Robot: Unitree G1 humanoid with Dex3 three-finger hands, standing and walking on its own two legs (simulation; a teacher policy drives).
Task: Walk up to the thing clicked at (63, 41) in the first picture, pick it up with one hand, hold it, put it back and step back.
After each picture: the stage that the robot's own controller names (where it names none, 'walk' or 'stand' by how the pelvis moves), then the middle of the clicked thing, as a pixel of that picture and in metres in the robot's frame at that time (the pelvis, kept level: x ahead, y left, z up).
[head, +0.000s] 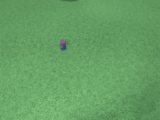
stand; (63, 45) +1.39 +0.22 -0.72
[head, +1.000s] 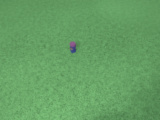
walk; (72, 47) +1.27 +0.19 -0.72
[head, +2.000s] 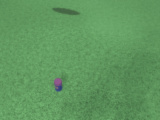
walk; (58, 84) +0.77 +0.20 -0.69
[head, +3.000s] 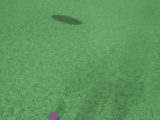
stand; (54, 119) +0.44 +0.18 -0.71
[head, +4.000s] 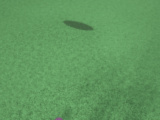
stand; out of the picture +0.43 +0.18 -0.72
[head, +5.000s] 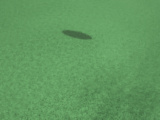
stand; out of the picture +0.40 +0.19 -0.73
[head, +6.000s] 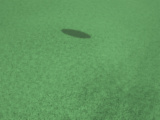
stand; out of the picture +0.40 +0.20 -0.73
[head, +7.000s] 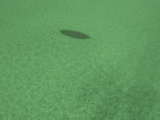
stand; out of the picture +0.39 +0.20 -0.73
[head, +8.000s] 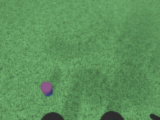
go down; (47, 89) +0.44 +0.19 -0.53
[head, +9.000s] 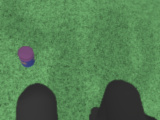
go down; (26, 57) +0.49 +0.21 -0.31
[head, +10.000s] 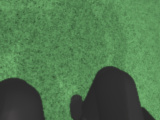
close in; out of the picture +0.47 +0.24 -0.25
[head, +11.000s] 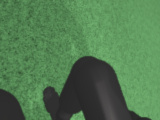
close; out of the picture +0.47 +0.27 -0.23
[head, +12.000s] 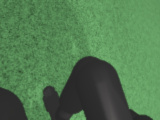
lift; out of the picture +0.46 +0.27 -0.23
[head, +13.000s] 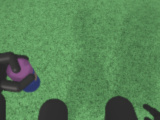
lift; (25, 76) +0.35 +0.20 -0.04
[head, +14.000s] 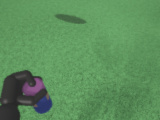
hold; (38, 96) +0.32 +0.16 -0.01
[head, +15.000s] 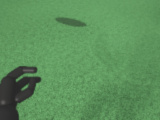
stand; out of the picture +0.12 -0.02 -0.70
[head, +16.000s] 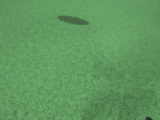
stand; out of the picture +0.05 +0.02 -0.67
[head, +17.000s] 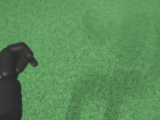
crouch; out of the picture +0.06 +0.03 -0.63
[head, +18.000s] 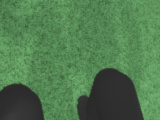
lower; out of the picture +0.12 +0.04 -0.29
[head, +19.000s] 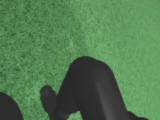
lower; out of the picture +0.13 +0.03 -0.26
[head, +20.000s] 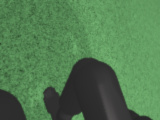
lower; out of the picture +0.13 +0.03 -0.26
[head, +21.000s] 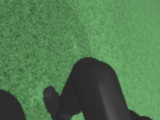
lower; out of the picture +0.13 +0.03 -0.26
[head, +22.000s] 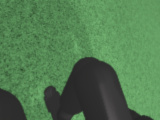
lower; out of the picture +0.13 +0.03 -0.26
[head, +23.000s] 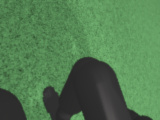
open; out of the picture +0.13 +0.03 -0.26
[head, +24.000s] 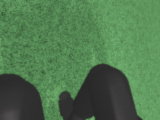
stand; out of the picture +0.13 +0.02 -0.27
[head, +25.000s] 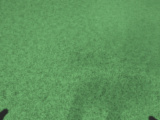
stand; out of the picture +0.05 +0.04 -0.61
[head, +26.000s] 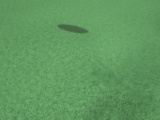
stand; out of the picture +0.03 +0.04 -0.69
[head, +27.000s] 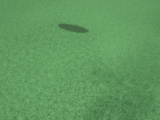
stand; out of the picture +0.03 +0.04 -0.69
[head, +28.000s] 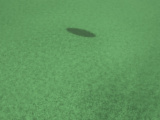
stand; out of the picture +0.04 +0.03 -0.74
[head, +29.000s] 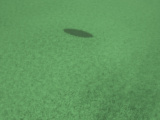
stand; out of the picture +0.03 +0.04 -0.75
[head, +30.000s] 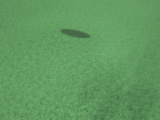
walk; out of the picture +0.02 +0.05 -0.75
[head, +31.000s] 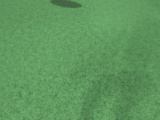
walk; out of the picture +0.12 +0.01 -0.72
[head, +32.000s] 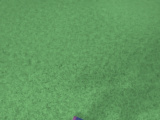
walk; out of the picture +0.35 +0.03 -0.71
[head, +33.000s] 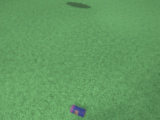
stand; (78, 110) +0.57 +0.06 -0.73
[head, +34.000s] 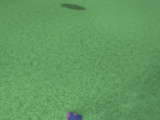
stand; (74, 117) +0.53 +0.06 -0.75
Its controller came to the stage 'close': yes
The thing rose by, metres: 0.70
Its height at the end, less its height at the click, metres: -0.02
